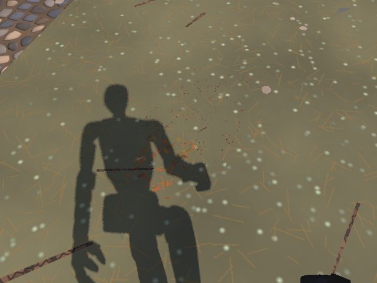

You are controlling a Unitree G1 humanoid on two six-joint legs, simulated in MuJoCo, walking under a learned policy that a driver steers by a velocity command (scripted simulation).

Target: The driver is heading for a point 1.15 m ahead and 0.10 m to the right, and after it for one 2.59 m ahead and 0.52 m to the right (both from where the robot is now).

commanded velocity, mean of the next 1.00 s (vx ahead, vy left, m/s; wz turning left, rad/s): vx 0.50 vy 0.00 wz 0.00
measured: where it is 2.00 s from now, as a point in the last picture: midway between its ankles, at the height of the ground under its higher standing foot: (216, 125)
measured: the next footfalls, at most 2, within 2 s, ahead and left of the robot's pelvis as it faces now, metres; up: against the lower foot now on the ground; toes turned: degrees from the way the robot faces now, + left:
left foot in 0.06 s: +0.21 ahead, +0.06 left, +0.00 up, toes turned +3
right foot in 0.62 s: +0.51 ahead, -0.11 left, +0.00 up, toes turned -3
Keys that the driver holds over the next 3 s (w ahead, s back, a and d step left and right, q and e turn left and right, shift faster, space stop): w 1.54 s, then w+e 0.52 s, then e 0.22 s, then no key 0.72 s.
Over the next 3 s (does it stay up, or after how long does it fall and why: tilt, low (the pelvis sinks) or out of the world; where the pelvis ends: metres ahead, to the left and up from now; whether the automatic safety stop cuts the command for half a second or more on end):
stays up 1.28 -0.07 0.01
